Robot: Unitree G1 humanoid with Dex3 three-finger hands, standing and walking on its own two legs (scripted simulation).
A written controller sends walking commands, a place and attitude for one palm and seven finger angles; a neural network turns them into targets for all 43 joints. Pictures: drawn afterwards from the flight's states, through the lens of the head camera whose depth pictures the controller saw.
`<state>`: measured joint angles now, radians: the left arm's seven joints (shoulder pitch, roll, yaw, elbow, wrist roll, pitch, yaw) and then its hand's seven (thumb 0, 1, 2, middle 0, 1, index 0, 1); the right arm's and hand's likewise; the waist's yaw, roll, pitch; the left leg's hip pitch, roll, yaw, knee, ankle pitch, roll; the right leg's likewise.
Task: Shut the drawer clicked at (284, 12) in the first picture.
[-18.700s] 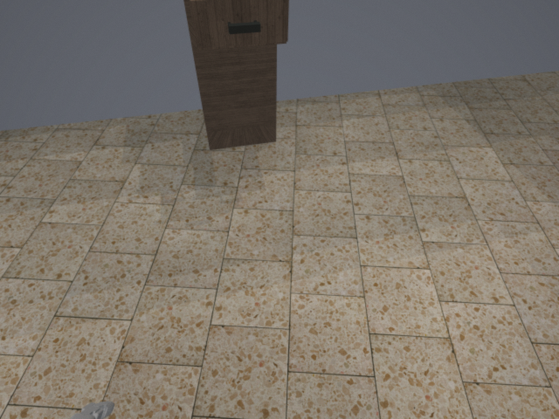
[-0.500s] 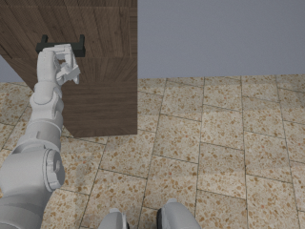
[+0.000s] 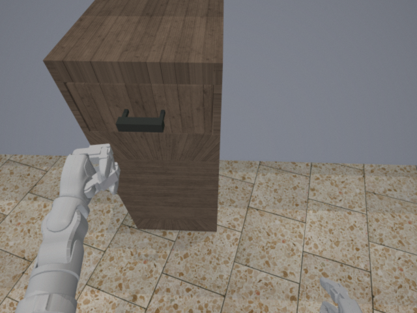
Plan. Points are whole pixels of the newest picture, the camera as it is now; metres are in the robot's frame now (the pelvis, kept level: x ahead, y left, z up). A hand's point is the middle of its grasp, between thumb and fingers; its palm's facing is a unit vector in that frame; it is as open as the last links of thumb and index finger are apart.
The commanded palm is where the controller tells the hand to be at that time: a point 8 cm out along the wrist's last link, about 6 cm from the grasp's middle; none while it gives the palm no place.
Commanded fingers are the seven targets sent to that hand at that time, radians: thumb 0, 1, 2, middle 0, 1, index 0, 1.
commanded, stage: draw the hand back to the body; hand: left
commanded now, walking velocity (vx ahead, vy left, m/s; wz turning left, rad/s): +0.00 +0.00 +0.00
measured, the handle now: (142, 118) +0.56 +0.19 +0.04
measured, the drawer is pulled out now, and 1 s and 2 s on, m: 0.00 0.00 0.00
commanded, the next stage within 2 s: step back with the hand held close in 0.90 s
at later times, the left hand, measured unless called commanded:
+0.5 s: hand (47, 215) +0.23 +0.23 +0.16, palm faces +0.32 -0.89 -0.32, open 3.3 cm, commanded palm +0.18 +0.27 +0.17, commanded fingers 0.00 0.90 0.90 -1.40 -1.60 -1.40 -1.60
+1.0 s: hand (3, 257) +0.17 +0.25 +0.18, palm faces +0.43 -0.82 -0.38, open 3.3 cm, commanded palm +0.12 +0.28 +0.20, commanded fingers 0.00 0.90 0.90 -1.40 -1.60 -1.40 -1.60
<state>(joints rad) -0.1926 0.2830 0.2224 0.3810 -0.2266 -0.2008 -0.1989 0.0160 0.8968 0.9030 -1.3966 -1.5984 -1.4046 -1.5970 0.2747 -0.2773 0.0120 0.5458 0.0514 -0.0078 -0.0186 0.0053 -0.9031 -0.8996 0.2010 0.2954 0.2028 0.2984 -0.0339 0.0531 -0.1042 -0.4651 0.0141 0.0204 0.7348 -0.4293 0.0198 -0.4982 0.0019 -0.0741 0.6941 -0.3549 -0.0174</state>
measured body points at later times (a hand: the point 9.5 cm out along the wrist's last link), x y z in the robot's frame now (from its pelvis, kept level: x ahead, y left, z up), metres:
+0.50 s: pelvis +0.00 +0.01 +0.03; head -0.01 -0.02 +0.47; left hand +0.21 +0.28 +0.18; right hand +0.19 -0.20 -0.06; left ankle -0.04 +0.10 -0.72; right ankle -0.01 -0.11 -0.72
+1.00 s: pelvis -0.01 +0.00 +0.03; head -0.03 -0.02 +0.47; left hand +0.14 +0.29 +0.20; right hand +0.19 -0.21 -0.06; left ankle -0.04 +0.10 -0.72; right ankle -0.01 -0.11 -0.72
